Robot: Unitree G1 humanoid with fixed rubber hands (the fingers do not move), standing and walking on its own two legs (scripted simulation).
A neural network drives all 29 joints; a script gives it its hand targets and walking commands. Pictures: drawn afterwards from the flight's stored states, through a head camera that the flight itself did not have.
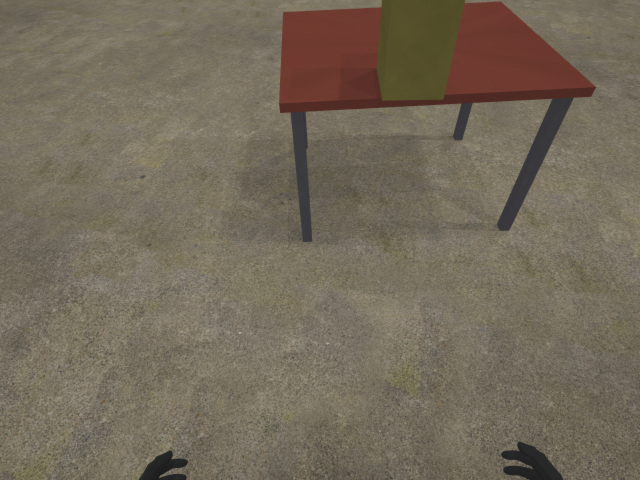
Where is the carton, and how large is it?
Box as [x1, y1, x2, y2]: [377, 0, 464, 100]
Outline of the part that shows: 382,0 377,57 377,73 382,100 442,99 464,0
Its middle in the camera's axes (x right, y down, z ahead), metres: +0.27 -0.57 +1.11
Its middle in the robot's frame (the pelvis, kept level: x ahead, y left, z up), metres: +1.21 -0.26 +0.03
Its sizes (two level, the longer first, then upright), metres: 0.211 0.179 0.267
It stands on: a table, 0.66 m high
